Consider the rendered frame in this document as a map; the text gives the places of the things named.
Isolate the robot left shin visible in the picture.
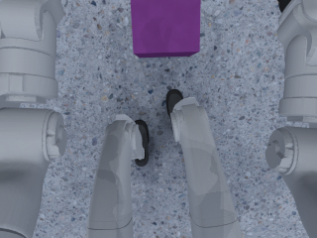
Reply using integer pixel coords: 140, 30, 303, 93
104, 114, 145, 160

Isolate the right robot hand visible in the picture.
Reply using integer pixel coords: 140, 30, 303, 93
277, 0, 291, 13

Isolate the right robot thigh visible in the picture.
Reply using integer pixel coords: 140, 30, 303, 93
170, 103, 243, 238

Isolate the left robot forearm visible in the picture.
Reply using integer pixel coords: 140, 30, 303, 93
0, 0, 64, 109

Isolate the right robot forearm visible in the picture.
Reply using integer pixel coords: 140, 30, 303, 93
276, 0, 317, 129

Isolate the right robot upper arm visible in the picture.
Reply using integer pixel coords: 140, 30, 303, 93
264, 126, 317, 238

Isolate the carton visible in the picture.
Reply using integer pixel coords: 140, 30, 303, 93
130, 0, 201, 58

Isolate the left robot upper arm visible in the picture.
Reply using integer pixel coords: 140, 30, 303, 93
0, 107, 67, 238

